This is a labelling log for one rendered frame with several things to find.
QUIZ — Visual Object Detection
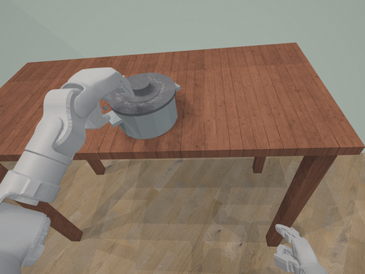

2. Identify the table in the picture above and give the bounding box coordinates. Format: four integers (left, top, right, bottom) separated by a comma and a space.
0, 42, 365, 247

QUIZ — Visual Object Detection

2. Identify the robot left upper arm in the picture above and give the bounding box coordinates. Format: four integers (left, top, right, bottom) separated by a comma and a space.
0, 202, 51, 274

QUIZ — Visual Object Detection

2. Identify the pot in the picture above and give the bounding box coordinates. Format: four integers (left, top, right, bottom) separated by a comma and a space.
106, 83, 181, 139

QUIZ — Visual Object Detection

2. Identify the knob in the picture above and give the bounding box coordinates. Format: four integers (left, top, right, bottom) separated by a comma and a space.
130, 78, 151, 94

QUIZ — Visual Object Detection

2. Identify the robot right forearm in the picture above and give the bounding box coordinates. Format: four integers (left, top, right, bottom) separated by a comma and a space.
299, 262, 328, 274

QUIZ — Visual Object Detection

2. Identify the robot left hand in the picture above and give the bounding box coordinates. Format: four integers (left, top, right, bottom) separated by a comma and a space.
68, 67, 135, 130

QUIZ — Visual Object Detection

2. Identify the lid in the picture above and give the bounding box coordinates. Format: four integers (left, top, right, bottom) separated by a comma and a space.
108, 72, 176, 116

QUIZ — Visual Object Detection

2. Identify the robot left forearm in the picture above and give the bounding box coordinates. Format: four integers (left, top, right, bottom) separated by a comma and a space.
0, 80, 98, 206

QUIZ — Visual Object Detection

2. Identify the robot right hand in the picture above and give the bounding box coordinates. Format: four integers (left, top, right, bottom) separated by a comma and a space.
274, 224, 319, 274

